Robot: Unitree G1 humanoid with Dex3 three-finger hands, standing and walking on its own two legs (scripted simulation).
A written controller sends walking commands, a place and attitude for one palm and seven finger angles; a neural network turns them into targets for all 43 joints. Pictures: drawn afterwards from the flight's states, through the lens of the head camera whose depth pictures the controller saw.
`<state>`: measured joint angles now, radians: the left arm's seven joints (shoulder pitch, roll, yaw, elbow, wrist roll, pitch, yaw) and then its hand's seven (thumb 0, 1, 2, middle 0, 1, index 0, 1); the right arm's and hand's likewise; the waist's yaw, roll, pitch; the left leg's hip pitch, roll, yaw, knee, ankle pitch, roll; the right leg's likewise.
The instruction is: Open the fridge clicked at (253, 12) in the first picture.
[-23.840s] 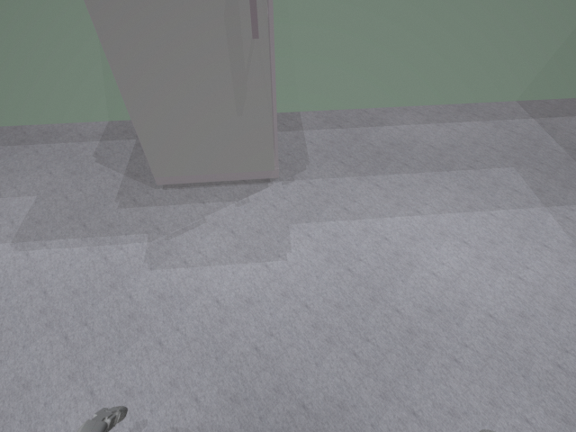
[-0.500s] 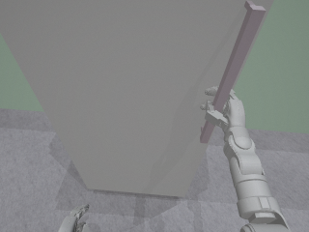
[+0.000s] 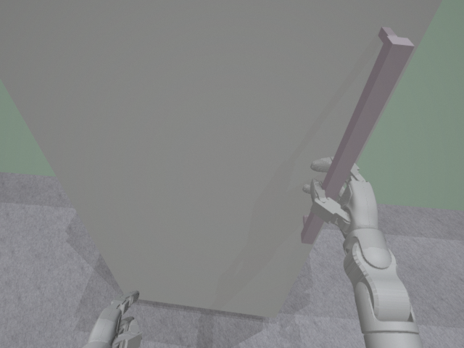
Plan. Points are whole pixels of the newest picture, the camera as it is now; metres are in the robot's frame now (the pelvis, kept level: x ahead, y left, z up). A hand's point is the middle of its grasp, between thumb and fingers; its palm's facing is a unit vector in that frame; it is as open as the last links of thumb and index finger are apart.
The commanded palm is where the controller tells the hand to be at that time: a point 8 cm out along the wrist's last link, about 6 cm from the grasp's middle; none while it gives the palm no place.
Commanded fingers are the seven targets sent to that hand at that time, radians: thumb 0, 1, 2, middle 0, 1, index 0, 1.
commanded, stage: pull the door a little, standing still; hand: right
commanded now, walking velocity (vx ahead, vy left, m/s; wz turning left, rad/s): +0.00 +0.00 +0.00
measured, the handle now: (336, 163) +0.37 -0.14 +0.18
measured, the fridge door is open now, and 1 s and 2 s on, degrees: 3 26 48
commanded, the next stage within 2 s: walk backward, drawing the door open in 0.22 s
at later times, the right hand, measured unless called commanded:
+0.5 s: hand (314, 270) +0.21 -0.09 +0.13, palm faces -0.08 +0.99 -0.11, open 6.1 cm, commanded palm +0.18 -0.15 +0.13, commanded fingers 0.00 -0.90 -0.90 0.45 1.40 0.45 1.40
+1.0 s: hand out of the picture +0.11 -0.04 +0.12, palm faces +0.01 +0.99 -0.16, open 6.5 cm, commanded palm +0.08 -0.09 +0.13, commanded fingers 0.00 -0.90 -0.90 0.45 1.40 0.45 1.40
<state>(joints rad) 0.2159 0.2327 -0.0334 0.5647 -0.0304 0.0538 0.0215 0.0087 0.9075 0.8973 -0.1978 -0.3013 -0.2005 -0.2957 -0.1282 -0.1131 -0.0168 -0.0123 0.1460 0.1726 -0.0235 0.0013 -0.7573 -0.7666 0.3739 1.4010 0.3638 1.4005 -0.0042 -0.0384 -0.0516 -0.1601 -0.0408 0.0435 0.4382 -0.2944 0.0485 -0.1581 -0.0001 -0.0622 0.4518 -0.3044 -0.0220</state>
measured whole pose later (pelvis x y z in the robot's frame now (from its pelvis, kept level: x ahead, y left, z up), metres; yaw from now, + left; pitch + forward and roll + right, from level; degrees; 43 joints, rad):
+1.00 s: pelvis -0.12 +0.05 +0.00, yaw -5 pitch +0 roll -1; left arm 0.18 0.18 -0.01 0.58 0.02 0.03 0.06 0.01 0.91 0.90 -0.20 -0.30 -0.20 -0.30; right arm 0.32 -0.17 0.18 -0.42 0.00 -0.08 -0.12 -0.05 -0.65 -0.72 0.42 1.36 0.27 1.36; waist 0.06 -0.03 0.06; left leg -0.32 -0.05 0.12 0.44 -0.14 0.07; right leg -0.31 -0.01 0.03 0.39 -0.08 0.01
